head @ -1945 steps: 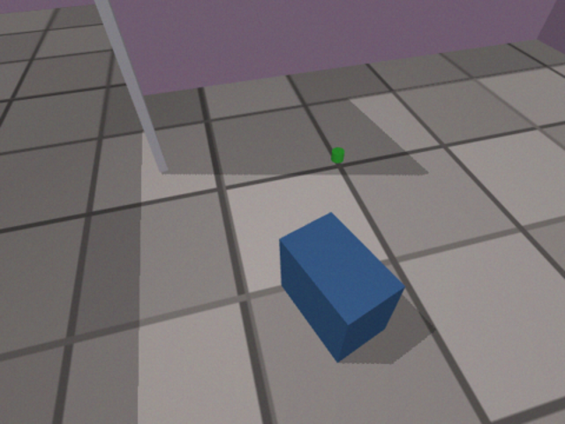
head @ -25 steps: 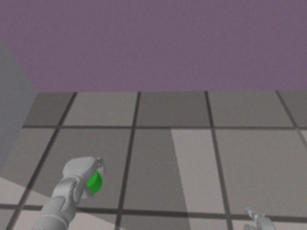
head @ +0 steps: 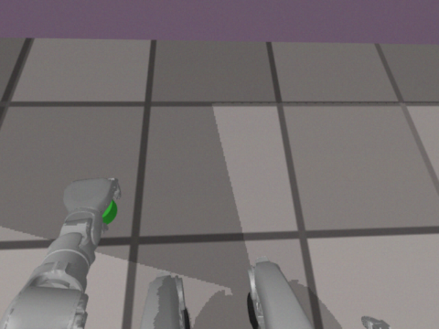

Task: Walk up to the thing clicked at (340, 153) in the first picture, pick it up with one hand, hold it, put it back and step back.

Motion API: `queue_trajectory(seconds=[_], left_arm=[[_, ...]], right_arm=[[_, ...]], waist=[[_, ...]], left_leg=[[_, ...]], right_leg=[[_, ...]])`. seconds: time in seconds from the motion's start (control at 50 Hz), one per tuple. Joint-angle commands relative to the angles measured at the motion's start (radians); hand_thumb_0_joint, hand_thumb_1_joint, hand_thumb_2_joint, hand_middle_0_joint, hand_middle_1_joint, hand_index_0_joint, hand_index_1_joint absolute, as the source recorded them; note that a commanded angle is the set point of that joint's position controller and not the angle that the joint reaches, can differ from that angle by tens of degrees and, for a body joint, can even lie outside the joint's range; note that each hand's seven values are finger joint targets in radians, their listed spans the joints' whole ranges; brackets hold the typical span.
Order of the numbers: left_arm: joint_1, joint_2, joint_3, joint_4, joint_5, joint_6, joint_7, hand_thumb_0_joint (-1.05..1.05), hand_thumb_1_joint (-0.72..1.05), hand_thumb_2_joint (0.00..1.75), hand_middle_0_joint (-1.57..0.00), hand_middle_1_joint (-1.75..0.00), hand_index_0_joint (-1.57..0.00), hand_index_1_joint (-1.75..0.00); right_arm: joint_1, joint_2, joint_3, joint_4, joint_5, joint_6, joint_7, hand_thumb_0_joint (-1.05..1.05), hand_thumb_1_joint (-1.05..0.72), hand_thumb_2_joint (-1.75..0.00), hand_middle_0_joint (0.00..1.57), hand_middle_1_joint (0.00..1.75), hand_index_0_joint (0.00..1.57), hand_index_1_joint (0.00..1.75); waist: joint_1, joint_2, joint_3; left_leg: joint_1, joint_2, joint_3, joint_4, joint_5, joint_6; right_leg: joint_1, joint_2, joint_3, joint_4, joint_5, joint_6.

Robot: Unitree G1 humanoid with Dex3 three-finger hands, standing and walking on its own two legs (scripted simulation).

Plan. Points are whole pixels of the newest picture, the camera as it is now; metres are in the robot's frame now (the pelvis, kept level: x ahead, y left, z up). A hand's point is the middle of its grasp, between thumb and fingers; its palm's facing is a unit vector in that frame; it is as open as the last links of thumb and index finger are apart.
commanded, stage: crouch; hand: left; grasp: from above
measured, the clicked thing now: (98, 207) +0.40 +0.24 -0.14
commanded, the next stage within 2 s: lower in 1.28 s
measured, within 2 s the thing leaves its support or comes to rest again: neither
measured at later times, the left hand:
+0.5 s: hand (119, 224) +0.41 +0.25 -0.33, palm faces -0.44 -0.02 -0.90, open 8.6 cm
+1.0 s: hand (126, 225) +0.43 +0.25 -0.41, palm faces -0.47 -0.04 -0.88, open 8.6 cm
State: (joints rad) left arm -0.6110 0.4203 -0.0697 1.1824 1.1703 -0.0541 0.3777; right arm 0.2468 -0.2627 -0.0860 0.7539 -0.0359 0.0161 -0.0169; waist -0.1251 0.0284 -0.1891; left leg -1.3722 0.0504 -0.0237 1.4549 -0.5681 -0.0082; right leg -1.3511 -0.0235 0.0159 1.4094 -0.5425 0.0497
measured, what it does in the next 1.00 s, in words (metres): lowers itself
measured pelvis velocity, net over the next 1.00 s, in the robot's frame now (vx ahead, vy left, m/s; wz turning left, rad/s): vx -0.04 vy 0.00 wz -0.05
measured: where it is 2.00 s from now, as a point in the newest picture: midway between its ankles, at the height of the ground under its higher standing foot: outside the picture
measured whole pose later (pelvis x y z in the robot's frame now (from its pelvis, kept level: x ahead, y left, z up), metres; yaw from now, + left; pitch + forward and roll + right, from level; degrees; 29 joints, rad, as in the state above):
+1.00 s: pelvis -0.04 +0.00 -0.25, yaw -3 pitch +35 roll -6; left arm -0.95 0.69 0.11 1.45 1.28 -0.20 0.38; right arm 0.17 -0.27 0.01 0.76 -0.14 -0.06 0.13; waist -0.24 0.00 -0.08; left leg -2.23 0.02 -0.13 2.29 -0.68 -0.03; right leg -2.17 0.00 -0.01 2.22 -0.67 0.06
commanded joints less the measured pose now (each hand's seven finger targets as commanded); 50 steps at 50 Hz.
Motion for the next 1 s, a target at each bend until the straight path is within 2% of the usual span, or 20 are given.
queue_trajectory(seconds=[0.0, 0.12, 0.22, 0.26, 0.3, 0.38, 0.42, 0.46, 0.5, 0.52, 0.58, 0.6, 0.62, 0.66, 0.68, 0.72, 0.82, 0.84, 0.9, 0.98], left_arm=[[-0.325, 0.256, 0.081, -0.126, -0.001, 0.009, 0.040, 0.00, 0.56, 0.72, -0.89, -0.77, -0.93, -0.73], [-0.434, 0.293, 0.105, -0.096, 0.010, -0.028, 0.025, 0.00, 0.56, 0.71, -0.89, -0.75, -0.94, -0.71], [-0.513, 0.344, 0.131, -0.147, 0.032, -0.076, 0.034, 0.00, 0.60, 0.76, -0.92, -0.79, -0.96, -0.75], [-0.494, 0.330, 0.128, -0.063, 0.036, -0.077, 0.039, 0.00, 0.63, 0.77, -0.94, -0.80, -0.99, -0.75], [-0.560, 0.376, 0.148, -0.093, 0.050, -0.084, 0.053, 0.00, 0.62, 0.78, -0.94, -0.80, -0.98, -0.76], [-0.581, 0.365, 0.141, -0.055, 0.059, -0.077, 0.064, 0.00, 0.63, 0.81, -0.95, -0.81, -0.99, -0.77], [-0.583, 0.413, 0.170, -0.057, 0.065, -0.071, 0.070, 0.00, 0.62, 0.81, -0.96, -0.79, -0.99, -0.76], [-0.614, 0.402, 0.155, -0.072, 0.066, -0.071, 0.068, 0.00, 0.60, 0.80, -0.95, -0.78, -0.98, -0.75], [-0.593, 0.393, 0.155, -0.031, 0.062, -0.066, 0.064, 0.00, 0.59, 0.80, -0.94, -0.78, -0.97, -0.75], [-0.605, 0.440, 0.180, -0.034, 0.059, -0.066, 0.063, 0.00, 0.60, 0.79, -0.94, -0.78, -0.97, -0.75], [-0.627, 0.456, 0.185, -0.060, 0.070, -0.080, 0.050, 0.00, 0.60, 0.79, -0.94, -0.78, -0.97, -0.75], [-0.628, 0.466, 0.195, -0.040, 0.071, -0.084, 0.047, 0.00, 0.60, 0.80, -0.94, -0.79, -0.97, -0.76], [-0.554, 0.403, 0.158, 0.063, 0.065, -0.077, 0.040, 0.00, 0.61, 0.78, -0.94, -0.79, -0.98, -0.75], [-0.626, 0.479, 0.197, -0.015, 0.063, -0.095, 0.041, 0.00, 0.58, 0.81, -0.92, -0.80, -0.95, -0.77], [-0.582, 0.457, 0.180, 0.070, 0.068, -0.091, 0.037, 0.00, 0.57, 0.77, -0.91, -0.79, -0.95, -0.76], [-0.602, 0.447, 0.175, 0.064, 0.069, -0.101, 0.031, 0.00, 0.59, 0.77, -0.91, -0.80, -0.95, -0.76], [-0.671, 0.525, 0.201, 0.059, 0.079, -0.129, 0.036, 0.00, 0.58, 0.74, -0.91, -0.78, -0.95, -0.74], [-0.679, 0.502, 0.189, 0.078, 0.078, -0.134, 0.038, 0.00, 0.57, 0.72, -0.90, -0.78, -0.94, -0.73], [-0.701, 0.553, 0.211, 0.092, 0.086, -0.145, 0.049, 0.00, 0.59, 0.71, -0.90, -0.79, -0.95, -0.74], [-0.707, 0.554, 0.208, 0.122, 0.099, -0.152, 0.058, 0.00, 0.57, 0.70, -0.88, -0.79, -0.93, -0.74]], right_arm=[[0.074, -0.169, -0.054, -0.062, -0.017, -0.043, -0.009, 0.00, -0.90, -0.90, 0.20, 0.30, 0.20, 0.30], [0.093, -0.182, -0.046, -0.054, -0.030, -0.066, 0.008, 0.00, -0.90, -0.90, 0.20, 0.30, 0.20, 0.30], [0.117, -0.182, -0.032, -0.044, -0.043, -0.090, 0.036, 0.00, -0.90, -0.90, 0.20, 0.30, 0.20, 0.30], [0.120, -0.187, -0.030, -0.034, -0.050, -0.095, 0.045, 0.00, -0.90, -0.90, 0.20, 0.30, 0.20, 0.30], [0.126, -0.195, -0.030, -0.026, -0.057, -0.098, 0.052, 0.00, -0.90, -0.90, 0.20, 0.30, 0.20, 0.30], [0.126, -0.205, -0.025, -0.021, -0.066, -0.103, 0.070, 0.00, -0.90, -0.90, 0.20, 0.30, 0.20, 0.30], [0.133, -0.212, -0.024, -0.020, -0.067, -0.101, 0.076, 0.00, -0.90, -0.90, 0.20, 0.30, 0.20, 0.30], [0.126, -0.204, -0.023, -0.021, -0.070, -0.099, 0.082, 0.00, -0.91, -0.90, 0.20, 0.30, 0.20, 0.30], [0.131, -0.205, -0.015, -0.016, -0.072, -0.097, 0.088, 0.00, -0.91, -0.90, 0.20, 0.30, 0.20, 0.30], [0.135, -0.212, -0.015, -0.018, -0.072, -0.098, 0.091, 0.00, -0.91, -0.90, 0.20, 0.30, 0.20, 0.30], [0.146, -0.212, -0.014, -0.012, -0.080, -0.092, 0.102, 0.00, -0.91, -0.90, 0.20, 0.30, 0.20, 0.30], [0.154, -0.219, -0.012, -0.007, -0.082, -0.091, 0.105, 0.00, -0.91, -0.90, 0.20, 0.30, 0.20, 0.30], [0.130, -0.211, -0.006, -0.025, -0.080, -0.091, 0.109, 0.00, -0.91, -0.90, 0.20, 0.30, 0.20, 0.30], [0.142, -0.224, -0.011, -0.011, -0.084, -0.088, 0.114, 0.00, -0.91, -0.90, 0.20, 0.30, 0.20, 0.30], [0.126, -0.223, -0.005, -0.019, -0.081, -0.088, 0.116, 0.00, -0.91, -0.90, 0.20, 0.30, 0.20, 0.30], [0.133, -0.229, -0.004, -0.020, -0.085, -0.087, 0.123, 0.00, -0.91, -0.90, 0.20, 0.30, 0.20, 0.30], [0.127, -0.232, 0.004, -0.014, -0.091, -0.084, 0.131, 0.00, -0.91, -0.90, 0.20, 0.30, 0.20, 0.30], [0.125, -0.228, 0.007, -0.014, -0.093, -0.084, 0.133, 0.00, -0.91, -0.90, 0.20, 0.30, 0.20, 0.30], [0.123, -0.233, 0.017, -0.007, -0.097, -0.086, 0.135, 0.00, -0.91, -0.90, 0.20, 0.30, 0.20, 0.30], [0.125, -0.234, 0.025, 0.001, -0.107, -0.085, 0.139, 0.00, -0.91, -0.90, 0.20, 0.30, 0.20, 0.30]], waist=[[0.009, 0.097, -0.516], [-0.040, 0.088, -0.516], [-0.049, 0.144, -0.640], [-0.057, 0.142, -0.612], [-0.054, 0.194, -0.675], [-0.074, 0.239, -0.644], [-0.061, 0.248, -0.675], [-0.066, 0.266, -0.694], [-0.074, 0.251, -0.657], [-0.071, 0.246, -0.660], [-0.078, 0.268, -0.667], [-0.085, 0.249, -0.641], [-0.089, 0.234, -0.590], [-0.085, 0.223, -0.616], [-0.081, 0.225, -0.595], [-0.093, 0.229, -0.590], [-0.097, 0.224, -0.586], [-0.107, 0.228, -0.575], [-0.103, 0.231, -0.582], [-0.110, 0.233, -0.584]], left_leg=[[0.223, -0.038, 0.001, -0.071, 0.203, 0.014], [0.059, -0.040, -0.027, 0.061, 0.054, 0.016], [0.029, -0.046, -0.035, 0.174, 0.105, 0.013], [-0.007, -0.047, -0.026, 0.220, 0.082, 0.018], [-0.002, -0.048, -0.022, 0.256, 0.098, 0.016], [-0.030, -0.044, -0.035, 0.289, 0.079, 0.007], [-0.021, -0.043, -0.034, 0.317, 0.105, 0.006], [-0.048, -0.047, -0.017, 0.355, 0.108, 0.010], [-0.085, -0.046, -0.016, 0.381, 0.132, 0.011], [-0.093, -0.045, -0.015, 0.397, 0.146, 0.013], [-0.111, -0.044, -0.006, 0.443, 0.190, 0.013], [-0.136, -0.045, -0.009, 0.453, 0.178, 0.014], [-0.175, -0.047, -0.003, 0.457, 0.143, 0.017], [-0.206, -0.046, -0.004, 0.476, 0.125, 0.020], [-0.221, -0.048, -0.006, 0.479, 0.106, 0.018], [-0.216, -0.047, -0.013, 0.492, 0.099, 0.016], [-0.290, -0.051, 0.003, 0.541, 0.053, 0.025], [-0.309, -0.052, 0.006, 0.551, 0.045, 0.025], [-0.337, -0.053, 0.011, 0.581, 0.040, 0.028], [-0.349, -0.053, 0.013, 0.609, 0.047, 0.028]], right_leg=[[0.094, 0.036, -0.067, -0.033, 0.177, -0.081], [-0.123, 0.031, -0.079, 0.096, 0.051, -0.085], [-0.198, 0.028, -0.095, 0.211, 0.089, -0.086], [-0.246, 0.027, -0.092, 0.234, 0.067, -0.084], [-0.268, 0.029, -0.094, 0.273, 0.079, -0.087], [-0.347, 0.020, -0.110, 0.338, 0.065, -0.088], [-0.360, 0.020, -0.112, 0.368, 0.083, -0.089], [-0.360, 0.026, -0.111, 0.388, 0.096, -0.090], [-0.370, 0.026, -0.111, 0.406, 0.115, -0.087], [-0.368, 0.024, -0.111, 0.419, 0.132, -0.085], [-0.379, 0.030, -0.113, 0.452, 0.163, -0.084], [-0.393, 0.028, -0.117, 0.460, 0.159, -0.082], [-0.404, 0.029, -0.117, 0.459, 0.132, -0.081], [-0.398, 0.034, -0.120, 0.477, 0.126, -0.081], [-0.424, 0.033, -0.122, 0.495, 0.102, -0.084], [-0.447, 0.031, -0.126, 0.508, 0.096, -0.083], [-0.459, 0.041, -0.127, 0.536, 0.062, -0.082], [-0.463, 0.042, -0.127, 0.545, 0.056, -0.082], [-0.473, 0.043, -0.128, 0.566, 0.052, -0.080], [-0.484, 0.049, -0.133, 0.589, 0.061, -0.081]])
